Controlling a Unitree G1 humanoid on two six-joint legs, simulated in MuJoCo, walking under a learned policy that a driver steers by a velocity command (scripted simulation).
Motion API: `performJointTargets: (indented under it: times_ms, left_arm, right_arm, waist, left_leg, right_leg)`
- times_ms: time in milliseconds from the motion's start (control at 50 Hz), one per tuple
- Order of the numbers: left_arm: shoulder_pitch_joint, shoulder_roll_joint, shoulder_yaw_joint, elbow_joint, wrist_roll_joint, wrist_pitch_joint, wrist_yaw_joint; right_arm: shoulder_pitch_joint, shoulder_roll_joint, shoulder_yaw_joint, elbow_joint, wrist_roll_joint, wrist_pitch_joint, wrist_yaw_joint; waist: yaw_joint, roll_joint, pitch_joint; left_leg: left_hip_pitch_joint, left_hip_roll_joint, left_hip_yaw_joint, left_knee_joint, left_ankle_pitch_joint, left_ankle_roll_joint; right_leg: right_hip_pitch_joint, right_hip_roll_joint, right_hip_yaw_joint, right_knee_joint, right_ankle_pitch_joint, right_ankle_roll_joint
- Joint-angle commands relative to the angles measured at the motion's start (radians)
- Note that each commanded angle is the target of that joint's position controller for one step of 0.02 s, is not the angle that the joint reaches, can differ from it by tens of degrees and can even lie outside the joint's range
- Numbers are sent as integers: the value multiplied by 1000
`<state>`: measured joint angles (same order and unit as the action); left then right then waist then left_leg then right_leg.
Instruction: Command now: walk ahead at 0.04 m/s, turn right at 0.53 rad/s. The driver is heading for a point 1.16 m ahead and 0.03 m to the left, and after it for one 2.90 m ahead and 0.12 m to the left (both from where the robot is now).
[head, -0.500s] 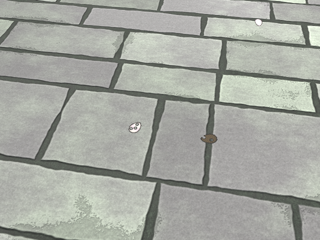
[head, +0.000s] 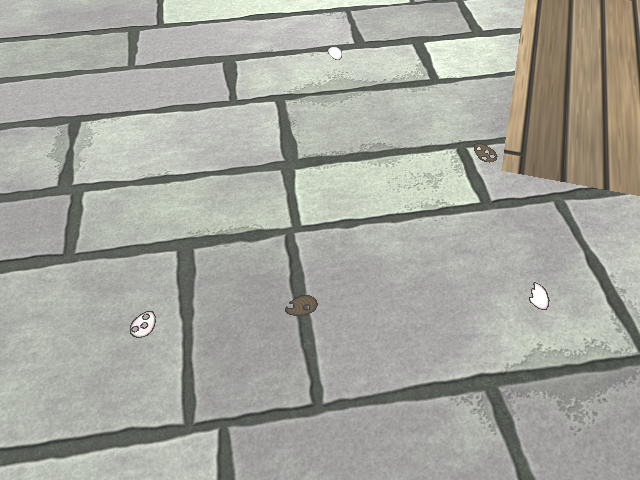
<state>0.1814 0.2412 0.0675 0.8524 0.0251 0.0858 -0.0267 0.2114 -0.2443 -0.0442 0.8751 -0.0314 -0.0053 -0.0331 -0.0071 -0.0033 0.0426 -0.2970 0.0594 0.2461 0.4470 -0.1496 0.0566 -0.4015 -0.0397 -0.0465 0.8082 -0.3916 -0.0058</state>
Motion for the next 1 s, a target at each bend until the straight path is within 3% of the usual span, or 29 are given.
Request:
performJointTargets:
  times_ms: [20, 60, 80, 100, 120, 140, 160, 200, 220, 280, 360, 420, 460, 480, 500, 520, 540, 580, 660, 700, 740, 760, 800, 880, 920, 940, 960, 980, 1000]
  left_arm:
    - [31, 70, 12, -73, -7, -13, -5]
    - [102, 86, 17, -60, -9, -32, 0]
    - [111, 155, 31, -65, 0, -45, 11]
    - [96, 295, 60, -92, -4, -49, 19]
    - [141, 260, 64, -70, 9, -50, 34]
    - [82, 197, 44, -74, 4, -52, 43]
    - [2, 161, 30, -89, 2, -51, 44]
    - [-47, 117, 14, -111, -10, -60, 45]
    - [-31, 105, 8, -107, -14, -65, 42]
    - [19, 107, 1, -80, -13, -77, 46]
    - [36, 121, -5, -49, -2, -76, 51]
    - [16, 128, -10, -29, -1, -75, 50]
    - [-13, 118, -16, -17, -13, -75, 54]
    - [1, 84, -28, -15, -17, -81, 52]
    - [61, 66, -28, -5, -22, -84, 46]
    - [49, 61, -32, 25, -16, -77, 47]
    - [30, 84, -28, 43, -14, -75, 48]
    - [11, 100, -21, 64, -15, -78, 46]
    - [44, 67, -32, 127, -15, -84, 48]
    - [43, 79, -25, 135, -8, -79, 48]
    - [10, 57, -27, 118, 6, -78, 37]
    - [6, 40, -32, 111, 13, -83, 30]
    - [11, 54, -26, 105, 11, -98, 20]
    - [91, 41, -21, 125, -2, -127, 9]
    - [241, 37, -15, 187, 0, -133, 20]
    - [339, 76, -6, 211, 9, -142, 30]
    - [435, 176, 14, 218, 7, -149, 36]
    - [397, 186, 17, 227, 11, -143, 35]
    - [276, 145, 6, 185, 6, -146, 34]
  right_arm:
    - [-3, -177, -47, -55, 1, 7, 3]
    - [20, -179, -56, -44, 2, 22, 8]
    - [63, -127, -49, -44, 1, 33, 18]
    - [15, -62, -30, -111, 11, 38, 7]
    - [-64, -95, -31, -116, 0, 50, -2]
    - [-41, -86, -33, -105, 17, 54, 4]
    - [-11, -90, -36, -84, 26, 48, 10]
    - [40, -119, -47, -51, -1, 42, 18]
    - [45, -113, -48, -46, 0, 44, 20]
    - [25, -76, -35, -49, 13, 55, 17]
    - [7, -68, -24, -47, 19, 60, 4]
    - [42, -66, -21, -25, 30, 51, -7]
    - [100, -49, -11, 6, 24, 34, -12]
    - [108, -80, -13, 14, 8, 19, -15]
    - [59, -150, -22, 7, 6, 10, -12]
    - [-2, -114, -13, 7, 20, 6, 1]
    - [-16, -74, -2, 6, 18, 1, 10]
    - [17, -78, 0, 38, 20, -4, 6]
    - [57, -65, 4, 87, 21, -4, 0]
    - [76, -113, -16, 98, 18, 9, 3]
    - [120, -148, -32, 113, 18, 18, 5]
    - [120, -150, -37, 119, 20, 18, 5]
    - [104, -131, -38, 117, 11, 4, 10]
    - [30, -137, -46, 106, 23, -19, 22]
    - [7, -124, -46, 102, 21, -17, 27]
    - [-18, -77, -33, 82, 13, -21, 31]
    - [-40, 18, -6, 39, 20, -29, 40]
    - [-55, -49, -20, 27, -3, -32, 46]
    - [-65, -77, -27, 28, 0, -38, 56]
  waist:
    - [5, 132, -93]
    - [34, 57, -87]
    - [26, -159, -55]
    - [25, -337, 18]
    - [72, -195, 14]
    - [22, -141, 4]
    - [-16, -119, 3]
    - [-28, -128, -60]
    - [-24, -98, -85]
    - [-1, -86, -79]
    - [31, -121, -59]
    - [20, -111, -61]
    - [-26, -65, -66]
    - [-9, -8, -88]
    - [64, 100, -74]
    - [56, 133, -53]
    - [38, 104, -31]
    - [18, 107, -15]
    - [8, 45, -22]
    - [-6, 76, 14]
    - [-28, 143, 88]
    - [-24, 161, 118]
    - [-9, 114, 113]
    - [47, 113, 76]
    - [102, 49, 71]
    - [135, -85, 63]
    - [153, -323, 28]
    - [114, -232, 103]
    - [49, -101, 141]
  left_leg:
    - [53, 287, -204, -148, -61, 128]
    - [-16, 256, -135, -16, -63, 33]
    - [-121, 153, -38, 214, -219, -48]
    - [-342, -40, -60, 363, -471, -112]
    - [-301, -13, -198, 529, -434, -104]
    - [-271, -9, -236, 565, -342, -96]
    - [-253, -9, -248, 555, -257, -84]
    - [-227, -29, -232, 598, -196, -76]
    - [-213, -34, -233, 606, -200, -79]
    - [-196, -24, -247, 485, -214, -90]
    - [-81, -36, -240, 284, -266, -76]
    - [28, -55, -230, 126, -247, -57]
    - [187, -38, -246, -134, 1, -43]
    - [275, 47, -344, -176, 90, -29]
    - [252, 143, -440, -153, 218, 8]
    - [129, 156, -439, -150, 162, 34]
    - [95, 115, -410, -171, 77, 14]
    - [97, 64, -369, -181, 23, -14]
    - [148, 48, -358, -193, -116, -6]
    - [125, 46, -401, -213, -454, 35]
    - [108, 152, -548, -312, -694, 109]
    - [92, 223, -616, -361, -705, 147]
    - [117, 257, -633, -387, -585, 171]
    - [36, 155, -450, -315, -451, 123]
    - [-126, 82, -375, -163, -494, 106]
    - [-237, 17, -293, 48, -456, 79]
    - [-407, -111, -154, 369, -413, 34]
    - [-447, -89, -254, 527, -381, 53]
    - [-445, -32, -295, 579, -266, 59]
  right_leg:
    - [102, 19, -42, -118, -22, -29]
    - [243, 33, -8, -357, 96, -64]
    - [272, -130, 249, -568, 93, -103]
    - [232, -359, 570, -608, 352, -239]
    - [173, -345, 490, -582, 420, -293]
    - [153, -269, 378, -565, 406, -268]
    - [155, -198, 296, -558, 393, -222]
    - [231, -146, 225, -523, 558, -206]
    - [258, -149, 218, -512, 612, -212]
    - [323, -165, 230, -508, 604, -217]
    - [307, -173, 258, -497, 548, -222]
    - [280, -171, 284, -472, 578, -213]
    - [220, -139, 271, -440, 527, -149]
    - [166, -104, 256, -422, 439, -99]
    - [149, -7, 181, -427, 288, -72]
    - [249, 21, 153, -473, 218, -56]
    - [287, 11, 167, -480, 251, -52]
    - [304, -10, 178, -477, 313, -56]
    - [261, -6, 175, -508, 223, -48]
    - [171, 60, 117, -416, -31, -61]
    - [33, 97, 41, -261, -91, -63]
    - [-3, 69, 15, -162, -33, -59]
    - [-59, 22, 36, -54, -39, -58]
    - [150, 38, -21, -247, 31, -68]
    - [394, 93, -56, -388, 71, -71]
    - [492, -27, 131, -510, -78, -89]
    - [553, -286, 588, -732, -424, -168]
    - [426, -357, 734, -783, -491, -236]
    - [365, -317, 628, -756, -419, -221]
